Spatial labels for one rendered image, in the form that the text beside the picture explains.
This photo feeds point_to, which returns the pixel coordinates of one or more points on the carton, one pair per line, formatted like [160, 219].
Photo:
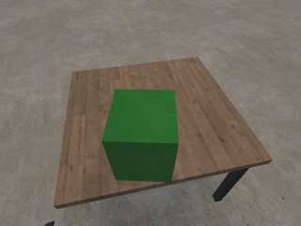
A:
[141, 138]

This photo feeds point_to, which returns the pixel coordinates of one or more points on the table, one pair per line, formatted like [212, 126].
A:
[213, 137]

